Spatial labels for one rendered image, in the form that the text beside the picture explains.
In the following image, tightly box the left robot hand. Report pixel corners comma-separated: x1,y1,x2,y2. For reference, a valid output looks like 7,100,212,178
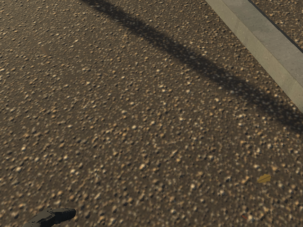
22,207,76,227

